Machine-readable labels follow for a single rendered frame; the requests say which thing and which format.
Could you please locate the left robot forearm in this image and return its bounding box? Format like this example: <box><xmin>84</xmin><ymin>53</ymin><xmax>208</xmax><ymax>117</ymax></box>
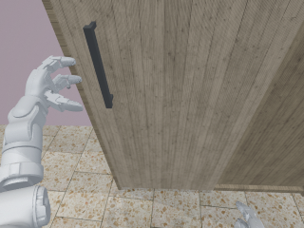
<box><xmin>0</xmin><ymin>95</ymin><xmax>48</xmax><ymax>193</ymax></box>

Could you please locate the wardrobe door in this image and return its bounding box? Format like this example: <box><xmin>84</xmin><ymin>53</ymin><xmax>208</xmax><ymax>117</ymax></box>
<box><xmin>218</xmin><ymin>20</ymin><xmax>304</xmax><ymax>187</ymax></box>
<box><xmin>50</xmin><ymin>0</ymin><xmax>304</xmax><ymax>191</ymax></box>

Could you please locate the handle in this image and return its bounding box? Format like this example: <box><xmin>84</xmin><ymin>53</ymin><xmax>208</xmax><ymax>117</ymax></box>
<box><xmin>83</xmin><ymin>21</ymin><xmax>113</xmax><ymax>109</ymax></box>

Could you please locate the left robot hand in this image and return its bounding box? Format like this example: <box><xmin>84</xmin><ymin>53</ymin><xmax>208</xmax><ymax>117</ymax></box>
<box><xmin>25</xmin><ymin>55</ymin><xmax>84</xmax><ymax>112</ymax></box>

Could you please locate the right robot hand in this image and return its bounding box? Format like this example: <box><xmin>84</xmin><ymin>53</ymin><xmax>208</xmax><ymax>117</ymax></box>
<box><xmin>234</xmin><ymin>200</ymin><xmax>265</xmax><ymax>228</ymax></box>

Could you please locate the robot left upper arm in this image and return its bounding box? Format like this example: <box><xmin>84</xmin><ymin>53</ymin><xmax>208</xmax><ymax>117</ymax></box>
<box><xmin>0</xmin><ymin>185</ymin><xmax>51</xmax><ymax>228</ymax></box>

